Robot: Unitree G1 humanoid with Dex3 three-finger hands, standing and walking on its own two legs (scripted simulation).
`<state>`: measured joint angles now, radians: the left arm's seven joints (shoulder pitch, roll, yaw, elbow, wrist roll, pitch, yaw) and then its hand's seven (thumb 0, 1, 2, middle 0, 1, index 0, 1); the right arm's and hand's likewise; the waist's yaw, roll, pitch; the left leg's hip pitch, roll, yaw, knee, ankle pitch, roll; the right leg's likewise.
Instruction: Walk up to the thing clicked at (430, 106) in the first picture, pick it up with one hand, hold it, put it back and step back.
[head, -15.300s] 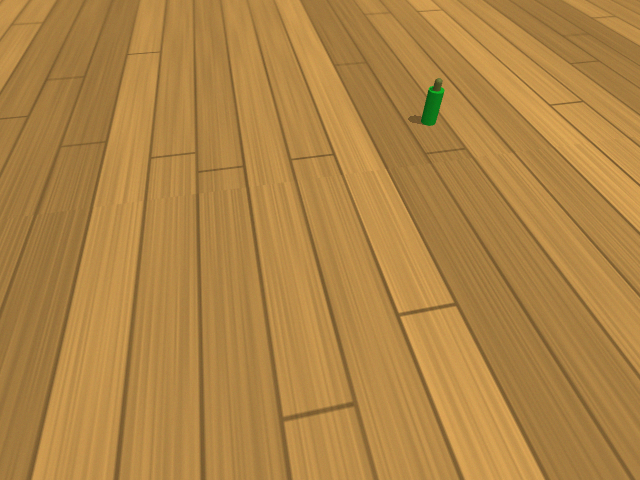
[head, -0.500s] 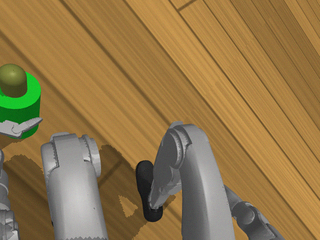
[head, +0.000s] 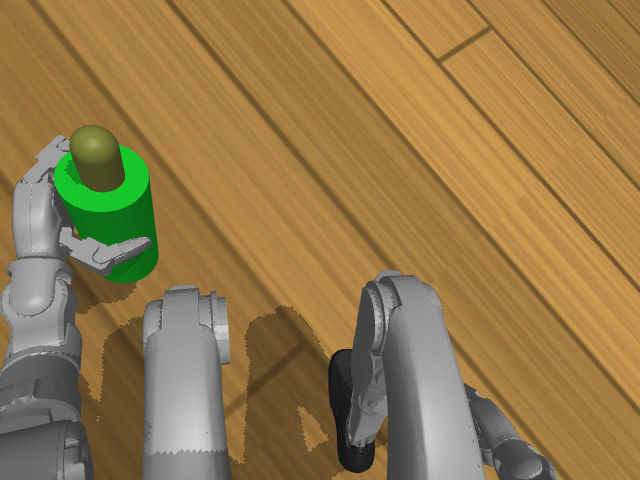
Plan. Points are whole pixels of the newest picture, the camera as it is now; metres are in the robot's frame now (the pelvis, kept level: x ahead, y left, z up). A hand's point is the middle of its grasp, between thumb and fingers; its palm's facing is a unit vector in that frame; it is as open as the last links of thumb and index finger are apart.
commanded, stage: settle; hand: left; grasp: from the side
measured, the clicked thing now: (113, 209) +0.41 +0.23 -0.06
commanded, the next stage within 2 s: lift in 0.90 s
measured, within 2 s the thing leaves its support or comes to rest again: neither
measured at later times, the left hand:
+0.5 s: hand (103, 186) +0.42 +0.23 -0.01, palm faces +0.10 -0.99 -0.04, open 11.8 cm
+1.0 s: hand (92, 174) +0.42 +0.23 +0.02, palm faces +0.12 -0.99 -0.05, open 11.8 cm
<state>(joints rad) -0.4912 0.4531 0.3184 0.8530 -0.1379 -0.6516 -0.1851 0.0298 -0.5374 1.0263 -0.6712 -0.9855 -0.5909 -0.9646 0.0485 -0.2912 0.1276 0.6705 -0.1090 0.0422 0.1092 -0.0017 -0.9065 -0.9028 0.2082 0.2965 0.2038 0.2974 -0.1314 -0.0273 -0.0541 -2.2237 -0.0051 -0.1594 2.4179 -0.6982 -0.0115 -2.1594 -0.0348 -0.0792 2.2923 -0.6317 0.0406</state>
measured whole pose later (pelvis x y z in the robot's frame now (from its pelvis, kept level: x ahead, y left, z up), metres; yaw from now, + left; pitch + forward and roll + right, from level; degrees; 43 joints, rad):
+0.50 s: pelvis +0.01 -0.01 +0.03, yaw +3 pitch +32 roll -5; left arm -0.51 0.38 0.35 0.82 -0.14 -0.58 -0.24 0.03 -0.60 1.09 -0.68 -1.01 -0.60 -0.98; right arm 0.07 -0.30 0.03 0.66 -0.07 0.00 0.06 0.00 -0.92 -0.91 0.21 0.30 0.20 0.30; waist -0.11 -0.01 -0.12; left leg -2.14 0.01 -0.11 2.29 -0.71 -0.03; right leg -2.12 -0.04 -0.04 2.22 -0.66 0.02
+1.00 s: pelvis +0.01 -0.01 +0.06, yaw +4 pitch +33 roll -4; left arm -0.52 0.36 0.36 0.84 -0.13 -0.58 -0.23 0.03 -0.60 1.11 -0.67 -1.02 -0.59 -1.00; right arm 0.09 -0.28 0.03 0.68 -0.06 -0.02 0.05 0.00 -0.91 -0.91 0.21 0.30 0.20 0.30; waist -0.11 0.00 -0.15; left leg -2.09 0.00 -0.08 2.22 -0.70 -0.02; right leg -2.08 -0.05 -0.03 2.16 -0.66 0.02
